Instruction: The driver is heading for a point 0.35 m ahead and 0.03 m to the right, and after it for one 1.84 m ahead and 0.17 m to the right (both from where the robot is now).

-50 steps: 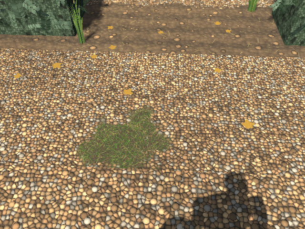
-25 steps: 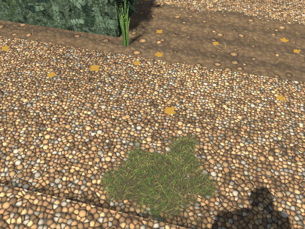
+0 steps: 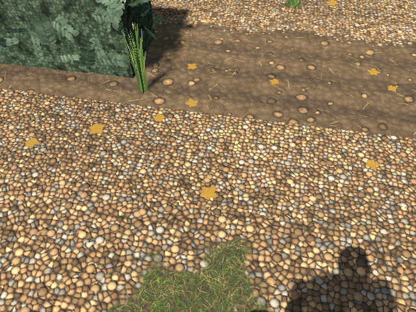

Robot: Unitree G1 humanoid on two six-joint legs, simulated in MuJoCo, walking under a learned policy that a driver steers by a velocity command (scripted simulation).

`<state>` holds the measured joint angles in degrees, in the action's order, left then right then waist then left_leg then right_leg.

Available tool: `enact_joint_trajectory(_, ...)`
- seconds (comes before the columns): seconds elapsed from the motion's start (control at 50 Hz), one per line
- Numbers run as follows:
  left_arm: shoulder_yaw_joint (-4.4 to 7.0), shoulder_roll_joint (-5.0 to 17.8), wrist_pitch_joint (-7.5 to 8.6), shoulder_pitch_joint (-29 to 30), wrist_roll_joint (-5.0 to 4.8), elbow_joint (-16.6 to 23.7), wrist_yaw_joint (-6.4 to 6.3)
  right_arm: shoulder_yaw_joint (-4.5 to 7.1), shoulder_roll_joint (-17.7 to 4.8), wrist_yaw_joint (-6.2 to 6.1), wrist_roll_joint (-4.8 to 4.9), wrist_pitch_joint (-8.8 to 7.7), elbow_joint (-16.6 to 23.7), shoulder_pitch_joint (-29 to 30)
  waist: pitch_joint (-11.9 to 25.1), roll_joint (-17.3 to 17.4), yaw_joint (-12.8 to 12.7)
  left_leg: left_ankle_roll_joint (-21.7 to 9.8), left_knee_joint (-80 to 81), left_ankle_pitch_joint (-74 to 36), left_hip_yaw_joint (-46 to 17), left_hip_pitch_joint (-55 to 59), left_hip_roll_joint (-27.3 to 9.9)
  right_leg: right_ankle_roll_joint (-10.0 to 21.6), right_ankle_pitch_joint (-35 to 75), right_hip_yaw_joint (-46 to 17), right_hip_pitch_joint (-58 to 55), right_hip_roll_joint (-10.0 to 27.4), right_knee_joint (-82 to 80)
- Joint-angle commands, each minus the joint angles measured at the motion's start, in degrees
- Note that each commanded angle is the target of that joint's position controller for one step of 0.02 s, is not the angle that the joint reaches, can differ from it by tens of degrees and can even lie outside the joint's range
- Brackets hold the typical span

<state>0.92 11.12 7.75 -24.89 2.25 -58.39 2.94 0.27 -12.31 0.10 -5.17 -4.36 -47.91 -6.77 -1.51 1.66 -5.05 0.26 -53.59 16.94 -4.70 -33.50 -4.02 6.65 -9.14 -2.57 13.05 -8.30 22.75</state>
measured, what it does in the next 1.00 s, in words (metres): goes down, turning right: left foot, then right foot 0.16 m lower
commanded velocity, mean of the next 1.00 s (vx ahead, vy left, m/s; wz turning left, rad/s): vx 0.50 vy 0.00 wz -0.26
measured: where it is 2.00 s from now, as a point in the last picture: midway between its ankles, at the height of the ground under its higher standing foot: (293, 197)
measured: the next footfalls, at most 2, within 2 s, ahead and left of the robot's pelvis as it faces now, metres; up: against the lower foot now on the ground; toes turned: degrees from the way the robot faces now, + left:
left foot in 0.22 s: +0.17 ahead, +0.14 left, +0.00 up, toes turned -9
right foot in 0.58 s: +0.46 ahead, -0.16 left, -0.17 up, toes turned -19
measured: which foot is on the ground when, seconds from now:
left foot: up 0.00-0.20, down 0.22-0.60, up 0.62-0.98, down 1.00-1.00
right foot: down 0.00-0.24, up 0.26-0.56, down 0.58-1.00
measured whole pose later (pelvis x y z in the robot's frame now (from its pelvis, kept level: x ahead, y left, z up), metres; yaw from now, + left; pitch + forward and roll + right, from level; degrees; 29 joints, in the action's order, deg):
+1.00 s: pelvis +0.61 -0.06 -0.18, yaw -17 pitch +0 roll -2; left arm 2.7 12.5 5.0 -25.1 4.8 -54.5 4.8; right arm -0.9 -14.6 2.9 -3.3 -5.8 -45.1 0.4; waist -0.4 1.7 -5.6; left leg -5.5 -32.4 -2.9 1.1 -31.3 -1.4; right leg 0.0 -25.9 2.4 -3.4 -0.3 22.6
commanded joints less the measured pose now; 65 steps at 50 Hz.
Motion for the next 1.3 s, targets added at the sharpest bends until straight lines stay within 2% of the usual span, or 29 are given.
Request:
enact_joint_trajectory(0.02,1.79,8.7,1.04,3.6,0.72,5.1,1.68,-0.56,-0.7,0.63,0.35,0.63,4.3,0.4,-0.3,-3.8,3.1,1.9,5.3,-9.4,4.7,10.8,0.9,9.1,-3.4,-14.5,13.8,12.2,-11.4)
enact_joint_trajectory(0.16,2.64,7.7,1.42,-5.2,3.01,5.4,-0.42,0.20,-3.5,-0.34,-0.11,-0.80,10.2,1.6,0.8,-5.5,1.9,1.3,-0.7,3.9,4.3,1.0,3.6,11.7,15.3,-24.7,-3.0,14.1,11.6)
enact_joint_trajectory(0.22,4.95,12.5,2.28,13.8,2.90,15.2,2.18,2.37,-5.9,-1.51,0.95,-2.14,1.9,-32.0,4.7,2.1,19.3,-0.5,7.0,-2.1,10.1,42.7,9.6,9.3,31.9,-19.2,26.7,4.8,40.0)
enact_joint_trajectory(0.24,2.78,3.0,2.88,14.2,1.75,16.4,4.38,2.52,-6.9,-2.46,1.13,-3.05,-2.7,-44.0,7.9,8.5,21.4,-12.0,15.6,-8.3,-7.3,54.1,-2.4,5.1,-3.7,-13.8,38.8,-2.0,63.3)
enact_joint_trajectory(0.26,1.12,-2.4,2.72,4.9,1.28,16.0,5.40,1.54,-10.1,0.36,1.07,-3.82,1.4,-31.8,6.1,1.2,8.5,-26.9,21.7,-39.8,-31.4,48.2,-19.7,2.2,-23.6,-11.2,49.2,-2.9,72.6)
enact_joint_trajectory(0.28,2.28,2.7,0.84,4.5,1.32,16.3,4.24,2.15,-9.2,1.92,-0.97,-3.35,2.2,-22.6,-5.5,-1.2,7.8,-29.7,26.0,-27.4,-39.2,37.6,-27.5,-0.5,-19.2,-14.9,59.6,3.3,71.7)
enact_joint_trajectory(0.32,2.63,5.8,-2.49,6.8,3.30,14.9,0.08,-1.60,2.6,2.99,1.18,-3.20,2.8,-12.0,-1.7,-3.4,4.5,-23.8,25.9,-11.4,-26.9,25.8,-18.2,-4.1,-7.3,-12.9,54.4,10.0,62.5)
enact_joint_trajectory(0.34,0.55,2.5,-3.38,3.5,5.77,12.9,-0.40,-2.82,7.0,1.47,0.64,-3.09,4.2,-5.0,-1.0,-2.6,1.2,-18.2,24.8,-11.6,-17.4,18.4,-11.4,-4.3,0.5,-12.0,46.1,14.0,50.6)
enact_joint_trajectory(0.38,-0.67,1.4,-2.06,7.0,6.72,12.7,0.87,-2.88,5.3,-1.66,0.99,-4.40,4.2,-7.5,-0.6,-3.1,4.3,-12.2,20.3,-1.6,-0.9,6.1,-0.1,-5.5,23.3,-3.3,30.5,14.9,35.4)
enact_joint_trajectory(0.42,-1.46,2.2,-1.08,14.6,3.93,13.8,2.18,-1.56,-0.4,-3.16,1.21,-5.51,0.6,-19.4,-1.6,-5.0,9.5,-9.4,14.8,10.3,5.2,-0.4,4.0,-6.3,43.0,2.7,19.0,13.8,18.9)
enact_joint_trajectory(0.46,-1.06,4.0,-2.05,18.7,1.58,15.1,2.52,-0.60,-6.2,-0.51,1.40,-5.13,-2.7,-24.8,-4.2,-1.3,8.8,-9.8,17.5,14.2,3.4,-10.7,1.4,-7.9,39.1,7.5,0.8,10.3,17.8)
enact_joint_trajectory(0.54,-0.53,8.4,-5.43,26.6,4.19,18.6,1.42,-0.72,-7.6,0.97,4.04,-3.70,-8.2,-30.9,-10.0,-1.8,10.5,-11.0,11.3,5.7,-8.7,22.1,-5.7,-4.6,25.6,1.3,16.1,14.6,-3.8)
enact_joint_trajectory(0.58,1.13,11.0,-4.33,8.8,3.06,13.0,0.19,-0.63,-8.1,2.37,0.98,-2.03,-10.4,-29.7,-5.4,-3.7,4.0,-9.6,-3.9,-7.4,-6.6,21.5,-4.3,-1.1,34.4,4.0,-5.0,14.2,-8.9)
enact_joint_trajectory(0.6,3.39,14.7,-3.01,-4.4,2.52,10.4,-0.10,-1.71,-5.0,4.19,-1.64,-1.81,-11.1,-32.5,5.0,-6.1,0.1,-5.2,-18.2,-15.6,0.3,8.1,-0.7,5.4,42.0,4.7,-32.4,15.9,6.0)
enact_joint_trajectory(0.62,3.51,13.9,-3.55,-16.0,2.62,7.1,0.71,-3.38,2.4,5.38,-0.28,-0.86,-12.4,-38.0,22.3,-15.8,-2.3,0.8,-43.9,18.9,4.7,-8.7,6.9,18.6,62.3,-6.7,-60.7,26.8,20.6)
enact_joint_trajectory(0.64,3.76,12.9,-4.80,-20.3,3.18,6.1,0.50,-2.31,-3.3,6.52,1.49,-1.10,-5.8,-25.6,22.1,-11.2,-8.5,1.1,-54.1,27.4,3.7,-20.1,8.0,17.8,53.5,-15.5,-62.6,29.0,16.3)
enact_joint_trajectory(0.68,3.62,13.2,-3.97,-3.5,0.82,10.1,0.02,-0.68,-6.3,4.93,2.35,-3.44,2.3,-9.0,4.2,-2.7,-3.5,-1.2,-34.6,10.5,1.5,-31.1,0.9,13.0,11.8,-18.2,-35.2,29.0,0.5)
enact_joint_trajectory(0.72,0.40,4.8,-2.90,6.2,1.88,12.3,0.34,-0.44,-5.4,1.85,0.54,-4.02,-0.2,-10.1,-2.9,0.0,3.2,-2.8,-10.5,-3.8,-0.9,-11.0,-5.6,15.1,12.7,-14.2,-4.9,28.9,-11.2)
enact_joint_trajectory(0.74,0.73,6.2,-2.84,4.9,1.35,11.5,0.62,-0.42,-2.8,1.17,0.14,-2.81,-1.0,-11.4,-4.0,-3.7,5.7,-1.8,-4.7,-1.5,1.0,-5.3,-6.0,16.5,13.2,-13.0,0.3,27.9,-14.2)
enact_joint_trajectory(0.78,1.61,7.4,-1.30,6.3,-0.33,11.1,0.65,-1.52,-0.6,1.45,0.42,-1.05,-0.8,-12.8,-1.4,-2.8,7.5,-1.1,7.1,-4.0,3.4,1.6,-4.8,14.7,13.4,-9.4,3.6,24.7,-14.5)
enact_joint_trajectory(0.84,3.28,10.2,-1.11,8.0,1.12,10.6,1.85,-2.60,0.1,2.28,1.61,-0.25,0.8,-7.0,-1.4,-3.1,6.0,-1.9,16.6,-18.5,3.4,6.0,-1.5,11.3,16.5,-6.4,4.1,22.9,-12.7)
enact_joint_trajectory(0.98,3.29,9.3,-2.19,3.0,2.75,7.0,1.65,0.88,-8.3,2.75,1.79,-1.82,4.7,5.5,-2.2,-5.0,4.6,-6.9,17.8,-18.9,8.6,15.3,4.6,4.1,13.6,-1.6,-1.9,20.3,-4.8)
enact_joint_trajectory(1.02,3.21,8.4,-1.59,4.1,3.07,8.4,1.64,3.55,-14.8,2.09,3.12,-2.99,0.4,-10.6,8.6,3.1,11.3,-12.4,17.2,-26.2,2.8,41.5,1.8,-2.8,13.3,5.9,7.1,11.8,18.4)
enact_joint_trajectory(1.04,0.74,-0.5,-1.43,-10.2,4.30,6.4,2.50,3.18,-15.5,2.05,2.69,-2.30,-2.0,-24.7,26.5,15.5,9.8,-26.8,23.1,-26.8,-21.1,68.5,-12.8,-7.4,-24.3,5.4,19.6,3.6,39.0)
enact_joint_trajectory(1.06,1.47,3.9,-1.23,-1.7,2.02,7.5,3.55,2.80,-12.3,2.63,1.56,-2.65,-5.2,-33.3,18.6,12.7,16.2,-24.9,34.5,-1.6,-37.1,67.7,-15.0,-5.2,-30.6,-1.3,36.8,1.1,54.5)
enact_joint_trajectory(1.1,2.49,8.3,-1.22,8.0,1.53,8.0,0.50,2.50,-9.1,2.29,2.76,-3.31,-3.9,-19.4,0.6,0.6,11.9,-18.2,38.5,10.6,-27.6,40.8,-12.2,-1.8,-15.7,-4.1,37.3,9.3,55.9)
enact_joint_trajectory(1.14,0.36,3.2,-1.32,7.4,4.05,8.4,-1.21,0.79,-4.5,1.79,2.80,-3.15,-3.3,-12.3,1.4,-1.9,6.3,-19.0,40.6,1.3,-22.6,26.4,-11.9,-1.5,-6.4,-6.2,27.5,14.5,51.0)
enact_joint_trajectory(1.18,0.12,2.4,-2.32,8.1,3.43,8.7,-1.53,0.25,-2.0,1.10,2.41,-3.72,-1.7,-6.5,1.7,-2.7,4.2,-17.4,43.8,-3.2,-16.5,19.0,-9.5,-2.9,-5.4,-5.2,23.1,16.1,44.8)
enact_joint_trajectory(1.3,-0.50,1.4,-4.12,16.5,3.08,13.1,-0.18,1.07,-4.2,3.52,1.15,-4.29,-7.7,-18.5,-0.8,-1.2,7.7,-16.6,44.2,-14.2,-4.4,17.1,-5.3,-7.5,11.4,0.2,22.5,15.3,27.0)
